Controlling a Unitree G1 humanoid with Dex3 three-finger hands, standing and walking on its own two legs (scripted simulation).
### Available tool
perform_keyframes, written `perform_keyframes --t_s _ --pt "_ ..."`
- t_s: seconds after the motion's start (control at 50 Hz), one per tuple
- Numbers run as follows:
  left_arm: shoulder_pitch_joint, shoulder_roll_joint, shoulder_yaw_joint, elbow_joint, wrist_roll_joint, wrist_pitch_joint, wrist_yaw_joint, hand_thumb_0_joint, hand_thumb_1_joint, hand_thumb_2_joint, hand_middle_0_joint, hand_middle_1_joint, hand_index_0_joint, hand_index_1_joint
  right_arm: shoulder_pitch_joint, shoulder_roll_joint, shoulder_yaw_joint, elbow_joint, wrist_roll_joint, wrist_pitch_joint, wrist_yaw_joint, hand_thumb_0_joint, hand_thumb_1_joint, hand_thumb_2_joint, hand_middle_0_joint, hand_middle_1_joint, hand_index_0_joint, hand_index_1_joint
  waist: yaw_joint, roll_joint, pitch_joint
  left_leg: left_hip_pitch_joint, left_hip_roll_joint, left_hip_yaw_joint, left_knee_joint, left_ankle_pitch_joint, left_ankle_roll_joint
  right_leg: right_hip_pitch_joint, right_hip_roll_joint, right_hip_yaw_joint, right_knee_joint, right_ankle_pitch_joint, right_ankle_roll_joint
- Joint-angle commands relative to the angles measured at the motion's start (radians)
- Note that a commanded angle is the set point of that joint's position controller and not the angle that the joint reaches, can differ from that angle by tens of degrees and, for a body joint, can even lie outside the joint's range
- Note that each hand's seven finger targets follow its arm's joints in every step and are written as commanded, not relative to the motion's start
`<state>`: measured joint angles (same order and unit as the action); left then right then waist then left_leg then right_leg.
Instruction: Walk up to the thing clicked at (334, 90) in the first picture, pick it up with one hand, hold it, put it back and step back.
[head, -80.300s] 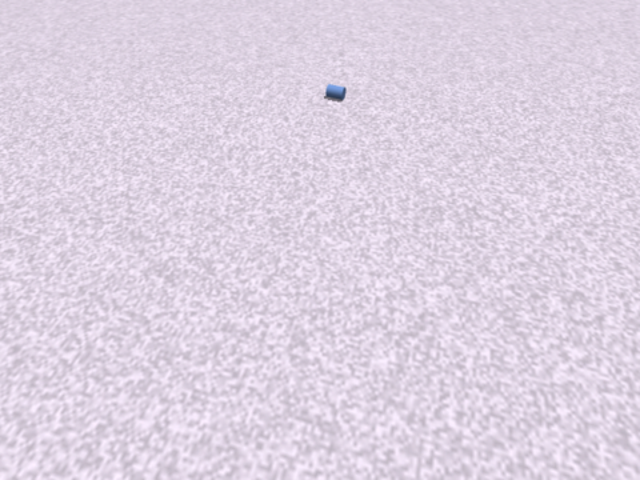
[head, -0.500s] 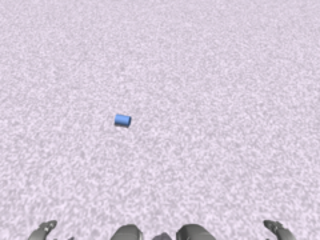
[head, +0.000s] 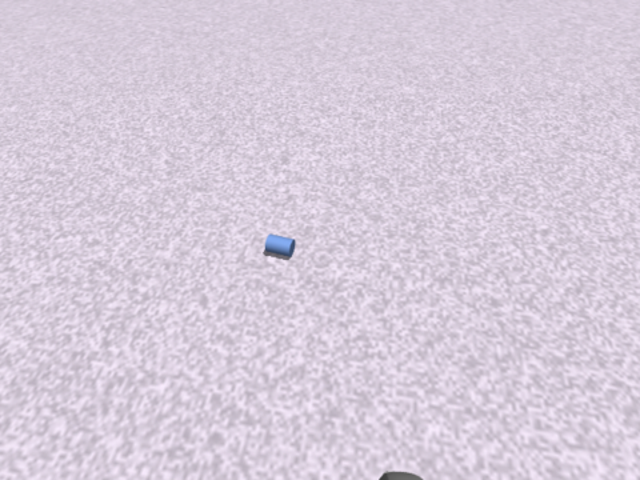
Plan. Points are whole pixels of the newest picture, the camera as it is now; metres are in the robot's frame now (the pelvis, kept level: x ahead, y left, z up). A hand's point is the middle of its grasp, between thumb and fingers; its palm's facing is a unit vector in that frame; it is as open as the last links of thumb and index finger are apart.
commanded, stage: step back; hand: left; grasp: from above
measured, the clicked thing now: (280, 245) +1.07 +0.19 -0.72
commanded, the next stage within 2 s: stand in 0.78 s
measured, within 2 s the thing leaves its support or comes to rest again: neither
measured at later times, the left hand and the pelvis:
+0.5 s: hand out of the picture +0.09 +0.27 -0.15, palm faces -0.02 -0.93 -0.36, open 7.4 cm; pelvis +0.02 +0.01 +0.00, yaw -1 degrees
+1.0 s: hand (153, 462) +0.17 +0.25 -0.13, palm faces -0.05 -0.94 -0.34, open 7.4 cm; pelvis +0.04 +0.01 +0.02, yaw -2 degrees
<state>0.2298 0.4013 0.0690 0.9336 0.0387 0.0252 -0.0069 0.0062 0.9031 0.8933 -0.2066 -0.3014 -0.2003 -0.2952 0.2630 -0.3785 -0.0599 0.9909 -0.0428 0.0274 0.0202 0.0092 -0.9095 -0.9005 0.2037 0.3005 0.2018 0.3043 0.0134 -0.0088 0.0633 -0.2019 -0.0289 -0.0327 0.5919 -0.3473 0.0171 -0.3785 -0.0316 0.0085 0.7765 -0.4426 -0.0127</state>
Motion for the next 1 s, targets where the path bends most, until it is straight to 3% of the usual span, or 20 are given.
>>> perform_keyframes --t_s 0.0,0.06,0.12,0.14,0.16,0.18,0.2,0.32,0.38,0.4,0.42,0.44,0.46,0.52,0.54,0.6,0.74,0.78,0.84,0.98 --pt "-0.06 0.176 0.041 -0.064 -0.024 -0.043 -0.006 0.0 0.9 0.9 -0.2 -0.3 -0.2 -0.3 -0.161 -0.236 -0.039 -0.11 -0.005 -0.07 -0.026 0.0 -0.9 -0.9 0.2 0.3 0.2 0.3 0.014 0.097 0.055 -0.085 0.246 -0.29 -0.346 -0.274 0.139 -0.083 0.0 0.056 0.081 0.037 0.0" --pt "-0.053 0.175 0.045 -0.043 -0.019 -0.051 -0.017 0.0 0.9 0.9 -0.2 -0.3 -0.2 -0.3 -0.128 -0.251 -0.051 -0.095 -0.009 -0.06 -0.015 0.0 -0.9 -0.9 0.2 0.3 0.2 0.3 -0.021 0.2 0.032 -0.132 0.213 -0.214 -0.325 -0.29 0.122 0.065 0.027 -0.02 -0.086 0.002 0.008" --pt "0.001 0.163 0.048 0.0 -0.008 -0.066 -0.002 0.0 0.9 0.9 -0.2 -0.3 -0.2 -0.3 -0.132 -0.214 -0.04 -0.099 0.004 -0.036 -0.014 0.0 -0.9 -0.9 0.2 0.3 0.2 0.3 0.017 0.133 0.019 -0.222 0.175 -0.14 -0.171 -0.258 0.083 0.28 0.068 -0.031 -0.332 0.126 -0.009" --pt "0.024 0.181 0.053 0.003 -0.001 -0.073 0.006 0.0 0.9 0.9 -0.2 -0.3 -0.2 -0.3 -0.111 -0.18 -0.029 -0.102 0.008 -0.034 -0.016 0.0 -0.9 -0.9 0.2 0.3 0.2 0.3 0.028 0.071 -0.002 -0.273 0.139 -0.102 -0.069 -0.224 0.06 0.368 0.036 0.044 -0.376 0.108 -0.025" --pt "0.047 0.244 0.064 0.006 0.006 -0.082 0.014 0.0 0.9 0.9 -0.2 -0.3 -0.2 -0.3 -0.124 -0.139 -0.018 -0.115 0.016 -0.035 -0.015 0.0 -0.9 -0.9 0.2 0.3 0.2 0.3 0.046 -0.089 -0.005 -0.39 0.039 -0.053 0.101 -0.228 0.01 0.347 -0.142 0.379 -0.474 -0.107 -0.094" --pt "0.027 0.314 0.078 0.003 0.006 -0.086 0.011 0.0 0.9 0.9 -0.2 -0.3 -0.2 -0.3 -0.122 -0.173 -0.033 -0.104 0.01 -0.03 -0.023 0.0 -0.9 -0.9 0.2 0.3 0.2 0.3 0.047 -0.14 0.029 -0.318 0.018 -0.031 0.283 -0.253 -0.001 0.169 -0.311 0.563 -0.588 -0.395 -0.184" --pt "-0.039 0.311 0.079 -0.03 0.004 -0.089 0.012 0.0 0.9 0.9 -0.2 -0.3 -0.2 -0.3 -0.079 -0.204 -0.044 -0.087 0.008 -0.032 -0.024 0.0 -0.9 -0.9 0.2 0.3 0.2 0.3 0.021 -0.094 0.061 -0.296 0.046 -0.09 0.327 -0.215 -0.005 0.118 -0.346 0.589 -0.584 -0.392 -0.232" --pt "-0.072 0.24 0.054 -0.027 -0.003 -0.091 0.013 0.0 0.9 0.9 -0.2 -0.3 -0.2 -0.3 -0.041 -0.167 -0.042 -0.046 0.003 -0.048 -0.011 0.0 -0.9 -0.9 0.2 0.3 0.2 0.3 0.005 -0.136 -0.013 -0.155 0.064 0.009 0.108 -0.12 -0.009 0.112 -0.207 0.273 -0.462 0.015 -0.15" --pt "-0.104 0.194 0.019 -0.039 -0.015 -0.074 0.009 0.0 0.9 0.9 -0.2 -0.3 -0.2 -0.3 -0.021 -0.16 -0.049 -0.02 0.0 -0.059 -0.02 0.0 -0.9 -0.9 0.2 0.3 0.2 0.3 -0.038 -0.083 -0.044 0.08 0.033 0.039 -0.147 0.077 -0.007 -0.012 -0.136 0.146 -0.312 0.2 -0.091" --pt "-0.102 0.151 0.002 -0.044 -0.021 -0.071 0.01 0.0 0.9 0.9 -0.2 -0.3 -0.2 -0.3 -0.024 -0.189 -0.056 -0.022 -0.005 -0.064 -0.026 0.0 -0.9 -0.9 0.2 0.3 0.2 0.3 -0.044 0.004 -0.068 0.121 0.112 -0.082 -0.206 0.084 0.01 -0.051 -0.093 0.103 -0.231 0.249 -0.058" --pt "-0.105 0.104 -0.011 -0.044 -0.038 -0.065 0.008 0.0 0.9 0.9 -0.2 -0.3 -0.2 -0.3 -0.075 -0.242 -0.057 -0.039 -0.007 -0.071 -0.03 0.0 -0.9 -0.9 0.2 0.3 0.2 0.3 -0.03 0.146 -0.076 0.06 0.279 -0.327 -0.32 -0.038 0.076 -0.065 0.008 0.03 -0.121 0.134 -0.01" --pt "-0.101 0.16 0.009 -0.02 -0.036 -0.059 0.015 0.0 0.9 0.9 -0.2 -0.3 -0.2 -0.3 -0.132 -0.276 -0.058 -0.048 0.002 -0.07 -0.026 0.0 -0.9 -0.9 0.2 0.3 0.2 0.3 -0.013 0.136 -0.039 -0.067 0.351 -0.363 -0.327 -0.108 0.155 0.014 0.023 0.01 -0.062 -0.038 -0.003" --pt "-0.08 0.167 0.007 -0.006 -0.032 -0.062 0.015 0.0 0.9 0.9 -0.2 -0.3 -0.2 -0.3 -0.169 -0.256 -0.054 -0.052 0.004 -0.07 -0.023 0.0 -0.9 -0.9 0.2 0.3 0.2 0.3 0.006 0.105 -0.032 -0.08 0.334 -0.312 -0.292 -0.053 0.165 0.068 0.011 0.019 -0.078 -0.024 -0.008" --pt "-0.049 0.159 0.006 0.032 -0.03 -0.081 0.019 0.0 0.9 0.9 -0.2 -0.3 -0.2 -0.3 -0.199 -0.209 -0.03 -0.037 0.014 -0.066 -0.024 0.0 -0.9 -0.9 0.2 0.3 0.2 0.3 0.027 0.144 -0.058 -0.057 0.213 -0.106 -0.152 0.336 0.059 0.214 -0.015 0.039 -0.324 0.296 -0.01" --pt "-0.045 0.18 0.011 0.043 -0.033 -0.085 0.023 0.0 0.9 0.9 -0.2 -0.3 -0.2 -0.3 -0.197 -0.185 -0.022 -0.032 0.023 -0.065 -0.025 0.0 -0.9 -0.9 0.2 0.3 0.2 0.3 0.023 0.113 -0.107 -0.058 0.172 -0.066 -0.108 0.395 0.03 0.264 -0.043 0.09 -0.302 0.442 -0.024" --pt "-0.105 0.204 0.013 0.038 -0.034 -0.085 0.025 0.0 0.9 0.9 -0.2 -0.3 -0.2 -0.3 -0.169 -0.183 -0.023 -0.009 0.027 -0.061 -0.033 0.0 -0.9 -0.9 0.2 0.3 0.2 0.3 -0.01 0.042 -0.14 0.003 0.137 -0.022 -0.09 0.381 0.012 0.26 -0.097 0.132 -0.277 0.57 -0.048" --pt "-0.155 0.185 0.001 0.057 -0.032 -0.075 0.029 0.0 0.9 0.9 -0.2 -0.3 -0.2 -0.3 -0.217 -0.179 -0.024 0.022 0.03 -0.054 -0.033 0.0 -0.9 -0.9 0.2 0.3 0.2 0.3 -0.01 -0.005 -0.129 0.046 0.153 -0.013 -0.13 0.398 0.026 0.247 -0.084 0.109 -0.3 0.566 -0.032" --pt "-0.167 0.146 -0.02 0.079 -0.042 -0.068 0.025 0.0 0.9 0.9 -0.2 -0.3 -0.2 -0.3 -0.21 -0.191 -0.01 0.034 0.04 -0.062 -0.031 0.0 -0.9 -0.9 0.2 0.3 0.2 0.3 -0.014 -0.003 -0.15 0.096 0.173 -0.052 -0.187 0.539 0.024 0.293 -0.082 0.082 -0.322 0.641 -0.014" --pt "-0.177 0.155 -0.024 0.097 -0.039 -0.066 0.026 0.0 0.9 0.9 -0.2 -0.3 -0.2 -0.3 -0.232 -0.181 -0.003 0.047 0.041 -0.063 -0.032 0.0 -0.9 -0.9 0.2 0.3 0.2 0.3 -0.014 0.001 -0.151 0.149 0.168 -0.04 -0.201 0.558 0.014 0.297 -0.086 0.079 -0.368 0.652 -0.007" --pt "-0.217 0.16 -0.025 0.123 -0.033 -0.059 0.019 0.0 0.9 0.9 -0.2 -0.3 -0.2 -0.3 -0.272 -0.173 0.006 0.061 0.036 -0.062 -0.027 0.0 -0.9 -0.9 0.2 0.3 0.2 0.3 -0.011 0.027 -0.096 0.128 0.163 -0.036 -0.299 0.355 -0.005 0.296 -0.087 0.082 -0.46 0.459 0.0"
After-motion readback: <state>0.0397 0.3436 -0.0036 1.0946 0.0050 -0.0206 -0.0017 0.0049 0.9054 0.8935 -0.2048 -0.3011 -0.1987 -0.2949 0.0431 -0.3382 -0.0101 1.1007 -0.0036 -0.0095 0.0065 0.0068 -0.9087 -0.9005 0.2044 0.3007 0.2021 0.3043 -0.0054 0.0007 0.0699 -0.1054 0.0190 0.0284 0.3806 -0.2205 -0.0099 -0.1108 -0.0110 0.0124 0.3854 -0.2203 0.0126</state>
